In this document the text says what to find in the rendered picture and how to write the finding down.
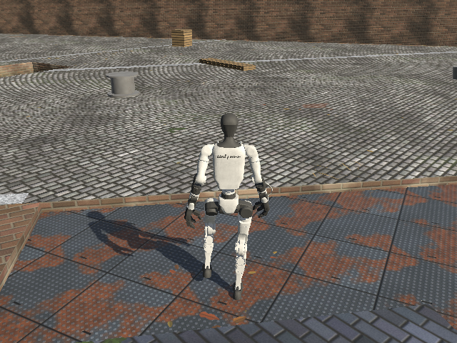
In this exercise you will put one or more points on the right robot foot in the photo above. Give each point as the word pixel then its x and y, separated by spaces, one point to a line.
pixel 237 293

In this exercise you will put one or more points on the robot left upper arm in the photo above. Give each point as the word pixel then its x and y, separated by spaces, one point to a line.
pixel 203 161

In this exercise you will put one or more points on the left robot forearm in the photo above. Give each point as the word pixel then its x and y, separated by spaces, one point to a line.
pixel 194 194

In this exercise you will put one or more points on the right robot forearm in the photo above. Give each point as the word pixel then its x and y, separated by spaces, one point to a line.
pixel 261 189

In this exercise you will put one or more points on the robot right upper arm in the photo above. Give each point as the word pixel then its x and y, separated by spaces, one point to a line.
pixel 254 163

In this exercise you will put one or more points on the robot left hand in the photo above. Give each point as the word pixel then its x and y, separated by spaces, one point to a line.
pixel 189 218

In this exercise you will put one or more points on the robot right thigh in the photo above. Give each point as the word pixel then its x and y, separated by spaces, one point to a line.
pixel 245 211

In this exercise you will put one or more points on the robot right hand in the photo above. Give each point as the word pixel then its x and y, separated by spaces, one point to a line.
pixel 261 206

